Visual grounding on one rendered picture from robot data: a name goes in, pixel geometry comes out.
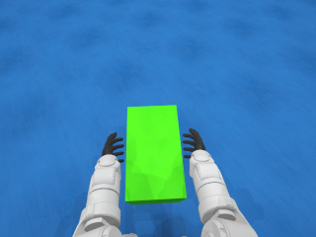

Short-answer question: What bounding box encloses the robot left hand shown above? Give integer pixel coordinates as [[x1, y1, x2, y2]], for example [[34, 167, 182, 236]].
[[101, 132, 124, 163]]

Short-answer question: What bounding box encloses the right robot forearm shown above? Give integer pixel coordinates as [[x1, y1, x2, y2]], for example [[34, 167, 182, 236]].
[[190, 149, 251, 226]]

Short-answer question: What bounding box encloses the right robot upper arm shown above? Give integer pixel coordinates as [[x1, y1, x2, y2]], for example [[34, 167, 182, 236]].
[[200, 217, 258, 237]]

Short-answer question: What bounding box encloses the robot right hand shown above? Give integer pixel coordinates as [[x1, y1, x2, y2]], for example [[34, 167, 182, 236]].
[[182, 128, 206, 159]]

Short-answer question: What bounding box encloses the left robot upper arm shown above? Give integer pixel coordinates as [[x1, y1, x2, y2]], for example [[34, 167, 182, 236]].
[[75, 224, 122, 237]]

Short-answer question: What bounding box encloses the left robot forearm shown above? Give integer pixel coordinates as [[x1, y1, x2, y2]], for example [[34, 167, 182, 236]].
[[72, 154, 121, 237]]

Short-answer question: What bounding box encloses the carton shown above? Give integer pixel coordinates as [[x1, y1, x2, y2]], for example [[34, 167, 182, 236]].
[[124, 105, 187, 205]]

